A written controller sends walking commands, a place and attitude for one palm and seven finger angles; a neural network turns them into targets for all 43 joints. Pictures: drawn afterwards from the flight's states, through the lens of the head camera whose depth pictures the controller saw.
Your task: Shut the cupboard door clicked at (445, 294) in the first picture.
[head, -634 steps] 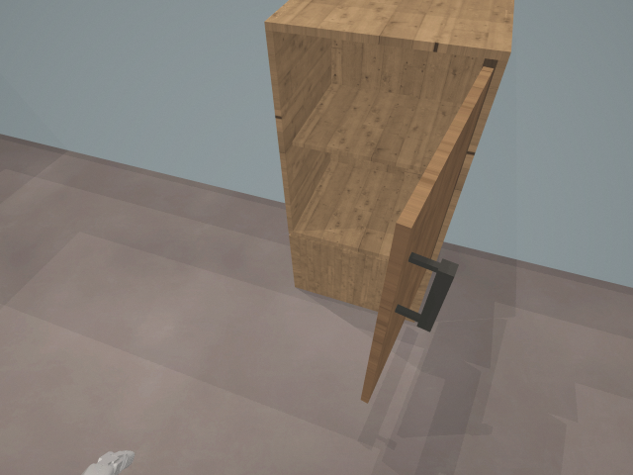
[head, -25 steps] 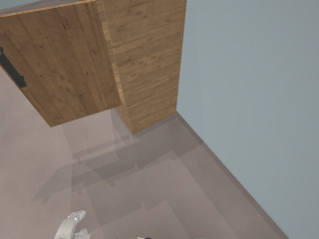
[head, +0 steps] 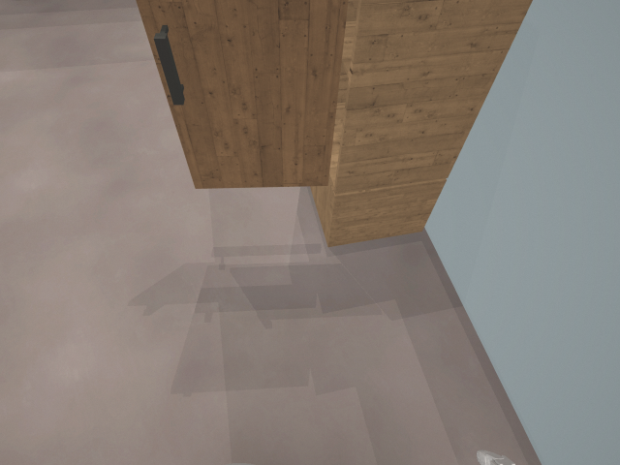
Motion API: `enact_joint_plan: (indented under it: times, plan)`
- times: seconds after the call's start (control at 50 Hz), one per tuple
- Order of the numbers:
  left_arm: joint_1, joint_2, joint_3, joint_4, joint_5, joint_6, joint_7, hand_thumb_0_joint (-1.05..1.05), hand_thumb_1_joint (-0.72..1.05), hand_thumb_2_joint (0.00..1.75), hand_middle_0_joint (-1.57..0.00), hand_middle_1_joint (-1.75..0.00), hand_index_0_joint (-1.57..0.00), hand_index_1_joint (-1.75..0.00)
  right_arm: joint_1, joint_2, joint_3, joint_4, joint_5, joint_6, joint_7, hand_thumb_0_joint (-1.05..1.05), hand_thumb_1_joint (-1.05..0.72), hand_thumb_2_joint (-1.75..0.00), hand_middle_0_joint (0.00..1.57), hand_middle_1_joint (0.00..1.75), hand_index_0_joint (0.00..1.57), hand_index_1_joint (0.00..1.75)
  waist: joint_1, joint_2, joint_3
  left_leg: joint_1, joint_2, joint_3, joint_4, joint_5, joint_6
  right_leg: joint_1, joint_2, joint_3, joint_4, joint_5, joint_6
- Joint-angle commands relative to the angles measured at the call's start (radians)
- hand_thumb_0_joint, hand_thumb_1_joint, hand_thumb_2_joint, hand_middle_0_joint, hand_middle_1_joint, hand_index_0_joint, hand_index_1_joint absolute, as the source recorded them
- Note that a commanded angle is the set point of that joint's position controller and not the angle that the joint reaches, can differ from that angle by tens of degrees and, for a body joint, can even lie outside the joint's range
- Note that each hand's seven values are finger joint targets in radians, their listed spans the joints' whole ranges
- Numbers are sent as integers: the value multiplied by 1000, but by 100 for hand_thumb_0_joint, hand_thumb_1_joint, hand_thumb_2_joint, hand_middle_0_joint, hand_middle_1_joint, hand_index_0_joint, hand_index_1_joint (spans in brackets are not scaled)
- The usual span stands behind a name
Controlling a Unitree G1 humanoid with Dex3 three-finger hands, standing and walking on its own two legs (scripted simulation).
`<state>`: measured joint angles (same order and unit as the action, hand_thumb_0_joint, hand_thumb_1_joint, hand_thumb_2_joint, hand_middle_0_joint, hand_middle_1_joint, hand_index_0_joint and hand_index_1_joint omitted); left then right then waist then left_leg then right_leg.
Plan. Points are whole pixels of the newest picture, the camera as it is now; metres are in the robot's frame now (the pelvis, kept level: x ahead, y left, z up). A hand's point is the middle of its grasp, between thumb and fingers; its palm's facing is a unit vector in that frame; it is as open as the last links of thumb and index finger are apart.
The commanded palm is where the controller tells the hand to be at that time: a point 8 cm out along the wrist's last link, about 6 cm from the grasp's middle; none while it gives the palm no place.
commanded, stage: take the last steps up to it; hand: left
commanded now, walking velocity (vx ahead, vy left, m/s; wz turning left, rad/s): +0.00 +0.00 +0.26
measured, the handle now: (172, 66) +0.84 +0.38 +0.01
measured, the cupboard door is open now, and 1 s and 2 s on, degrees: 81 81 81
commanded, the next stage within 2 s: come to a stop and stand still in 1.16 s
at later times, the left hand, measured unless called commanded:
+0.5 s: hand out of the picture +0.01 +0.15 -0.14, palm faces +0.19 -0.96 -0.21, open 7.4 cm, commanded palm none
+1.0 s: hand (137, 414) +0.18 +0.28 -0.16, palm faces +0.17 -0.96 -0.20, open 7.4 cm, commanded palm none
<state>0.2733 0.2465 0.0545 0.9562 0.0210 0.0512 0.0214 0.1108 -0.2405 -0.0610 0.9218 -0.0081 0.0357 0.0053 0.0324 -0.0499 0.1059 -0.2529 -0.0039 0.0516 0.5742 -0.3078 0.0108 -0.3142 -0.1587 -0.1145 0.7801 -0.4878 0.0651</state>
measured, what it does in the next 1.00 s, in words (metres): walks ahead: right foot, then left foot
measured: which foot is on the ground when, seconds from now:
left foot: down 0.00-0.32, up 0.34-0.76, down 0.78-1.00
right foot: up 0.00-0.30, down 0.32-0.78, up 0.80-1.00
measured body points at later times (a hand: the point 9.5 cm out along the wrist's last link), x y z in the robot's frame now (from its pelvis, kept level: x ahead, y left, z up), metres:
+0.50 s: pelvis +0.05 -0.01 +0.02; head +0.05 -0.05 +0.47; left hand +0.00 +0.20 -0.12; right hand +0.10 -0.25 -0.15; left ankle +0.04 +0.14 -0.64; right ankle +0.02 -0.11 -0.73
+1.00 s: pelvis +0.20 +0.09 +0.01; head +0.21 +0.09 +0.46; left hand +0.18 +0.33 -0.14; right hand +0.28 -0.14 -0.14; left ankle +0.20 +0.18 -0.72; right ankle +0.21 -0.03 -0.65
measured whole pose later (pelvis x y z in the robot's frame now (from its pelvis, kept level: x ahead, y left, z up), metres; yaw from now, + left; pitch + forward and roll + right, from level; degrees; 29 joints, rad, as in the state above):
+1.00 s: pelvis +0.20 +0.09 +0.01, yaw +6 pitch -1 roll +1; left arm 0.29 0.17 0.06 1.06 0.03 -0.01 0.00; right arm 0.22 -0.16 -0.05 1.03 -0.02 -0.07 -0.03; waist 0.02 -0.02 0.03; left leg -0.20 0.00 0.19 0.43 -0.23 0.06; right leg -0.52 -0.12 -0.08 1.10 -0.31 0.01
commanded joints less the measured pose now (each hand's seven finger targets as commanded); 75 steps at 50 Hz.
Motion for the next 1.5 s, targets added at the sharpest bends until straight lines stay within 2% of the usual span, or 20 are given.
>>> enact_joint_plan:
  times: [0.0, 0.2, 0.26, 0.3, 0.32, 0.38, 0.44, 0.66, 0.72, 0.74, 0.76, 0.8, 0.88, 1.06, 1.18, 1.2, 1.24, 1.3, 1.36, 1.48]
  plan:
    - [-75, 83, 17, -81, -13, -20, 8, 0, 90, 90, -20, -30, -20, -30, 96, -183, -30, -20, -10, -21, -35, 0, -90, -90, 20, 30, 20, 30, -71, 293, -176, 227, 328, -279, -168, 792, 190, -210, 38, 98, 307, -76, 15]
    - [-50, 27, -2, -40, 2, -50, -33, 0, 90, 90, -20, -30, -20, -30, 105, -142, -16, 9, -17, -41, -24, 0, -90, -90, 20, 30, 20, 30, -54, 208, -77, 80, 231, -316, -296, 0, 167, -46, 105, 16, -61, 29, -8]
    - [132, 31, 4, 25, 7, -77, -30, 0, 90, 90, -20, -30, -20, -30, 82, -96, -8, 20, -7, -47, -24, 0, -90, -90, 20, 30, 20, 30, 34, 93, -88, -104, 121, -222, -106, -130, 89, 271, 104, 23, -354, 197, -16]
    - [257, 183, 39, 44, 14, -88, -11, 0, 90, 90, -20, -30, -20, -30, 36, -15, 7, -43, -2, -52, -9, 0, -90, -90, 20, 30, 20, 30, 99, -272, -25, -441, -35, -49, 341, -322, 2, 383, -298, 567, -628, -85, -168]
    - [275, 175, 42, 49, 4, -98, -3, 0, 90, 90, -20, -30, -20, -30, -11, -71, -6, -53, -17, -46, -3, 0, -90, -90, 20, 30, 20, 30, 100, -222, 9, -465, 22, -120, 459, -256, 6, 279, -330, 654, -685, -179, -213]
    - [116, 62, 13, 28, 4, -111, 1, 0, 90, 90, -20, -30, -20, -30, 62, -46, -18, 14, -23, -40, 17, 0, -90, -90, 20, 30, 20, 30, -3, -68, 75, -402, 87, -100, 546, 10, -11, 116, -212, 379, -669, -88, -164]
    - [157, 14, 2, 53, 2, -124, 1, 0, 90, 90, -20, -30, -20, -30, 117, 1, -12, 54, -23, -36, 22, 0, -90, -90, 20, 30, 20, 30, -11, -90, 36, -353, 83, -40, 497, 113, -37, 146, -126, 184, -645, 171, -133]
    - [274, 29, 8, 171, 9, -127, 12, 0, 90, 90, -20, -30, -20, -30, -20, 52, 11, 20, -8, -66, 35, 0, -90, -90, 20, 30, 20, 30, 33, -135, 25, -236, 82, 64, 109, 81, -19, 235, -158, 90, -551, 492, -161]
    - [221, 40, 17, 171, 3, -116, 11, 0, 90, 90, -20, -30, -20, -30, 168, 14, 2, 80, -13, -85, 18, 0, -90, -90, 20, 30, 20, 30, -63, -91, -47, 75, 22, 118, -58, 114, 6, 151, -104, 18, -321, 558, -129]
    - [234, 5, 12, 167, 0, -113, 7, 0, 90, 90, -20, -30, -20, -30, 316, -47, -14, 128, -18, -94, 3, 0, -90, -90, 20, 30, 20, 30, -117, 54, -147, 288, 75, 61, -106, 114, 20, 77, -55, -22, -93, 518, -104]
    - [283, -58, 4, 147, -14, -105, -1, 0, 90, 90, -20, -30, -20, -30, 423, -169, -42, 153, -26, -99, -14, 0, -90, -90, 20, 30, 20, 30, -134, 331, -245, 471, 345, -317, -173, 128, 103, -165, 84, -70, 204, 82, -55]
    - [149, -58, -4, 85, -10, -101, 2, 0, 90, 90, -20, -30, -20, -30, 405, -176, -37, 156, -13, -86, -28, 0, -90, -90, 20, 30, 20, 30, -128, 279, -197, 328, 461, -461, -335, -31, 185, -306, 76, 63, 492, -84, -82]
    - [129, -86, 7, 111, 11, -79, -20, 0, 90, 90, -20, -30, -20, -30, 210, -3, -2, 102, -17, -108, -33, 0, -90, -90, 20, 30, 20, 30, -35, 130, -21, -1, 329, -196, -406, -11, 136, -240, 3, 84, 427, 155, -65]
    - [-39, -53, 11, 2, 4, -61, -33, 0, 90, 90, -20, -30, -20, -30, 218, -39, -9, 108, -15, -110, -28, 0, -90, -90, 20, 30, 20, 30, -27, 119, -17, 91, 303, -54, -393, 212, 173, -205, 22, 53, -3, 276, -40]
    - [8, -23, 14, 13, 7, -84, -31, 0, 90, 90, -20, -30, -20, -30, 246, -38, -5, 132, -18, -91, -28, 0, -90, -90, 20, 30, 20, 30, 4, 89, -68, 93, 239, 7, -149, 307, 103, 83, 114, -23, -271, 331, -65]
    - [96, 30, 23, 41, 9, -99, -26, 0, 90, 90, -20, -30, -20, -30, 254, -13, 0, 135, -9, -95, -22, 0, -90, -90, 20, 30, 20, 30, 42, -2, -118, 17, 184, 46, 12, 278, 68, 245, 71, 47, -325, 401, -85]
    - [241, 166, 49, 80, -5, -114, -15, 0, 90, 90, -20, -30, -20, -30, 270, 20, 12, 95, 0, -92, -21, 0, -90, -90, 20, 30, 20, 30, 71, -252, -232, -265, 17, 68, 470, -331, -3, 448, -288, 499, -470, 641, -289]
    - [9, 59, 15, 38, -5, -102, 9, 0, 90, 90, -20, -30, -20, -30, 218, 43, 18, 125, 2, -67, -35, 0, -90, -90, 20, 30, 20, 30, -7, 12, -136, -201, 92, -62, 499, -194, -30, 202, -217, 289, -454, 861, -280]
    - [-57, 45, 14, 20, 6, -83, 21, 0, 90, 90, -20, -30, -20, -30, 266, 78, 22, 145, 7, -23, -35, 0, -90, -90, 20, 30, 20, 30, -43, -62, -140, -81, 64, -27, 329, -151, -53, 84, -154, 146, -419, 941, -242]
    - [-48, 100, 38, 8, 9, -47, 26, 0, 90, 90, -20, -30, -20, -30, 183, 32, -3, 82, 0, 2, -28, 0, -90, -90, 20, 30, 20, 30, -15, -131, -143, -125, 28, -19, 279, -128, -63, 136, -162, 173, -386, 913, -257]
